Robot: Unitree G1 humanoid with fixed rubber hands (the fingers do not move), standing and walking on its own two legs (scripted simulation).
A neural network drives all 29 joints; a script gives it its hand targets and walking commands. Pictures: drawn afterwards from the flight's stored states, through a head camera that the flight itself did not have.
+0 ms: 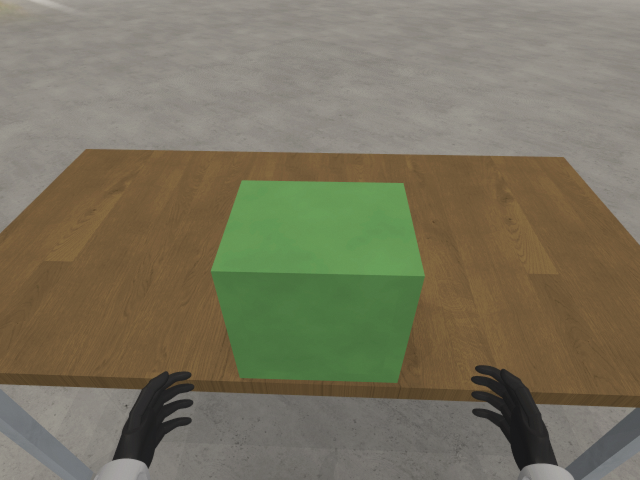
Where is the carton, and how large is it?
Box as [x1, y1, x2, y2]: [211, 180, 424, 382]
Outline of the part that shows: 242,180 211,269 212,277 239,376 255,378 397,382 424,277 403,183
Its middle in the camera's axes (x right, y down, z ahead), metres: +0.00 +0.06 +0.60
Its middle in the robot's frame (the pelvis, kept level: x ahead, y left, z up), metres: +0.42 +0.02 +0.03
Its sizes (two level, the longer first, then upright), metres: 0.248 0.195 0.242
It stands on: a table, 0.69 m high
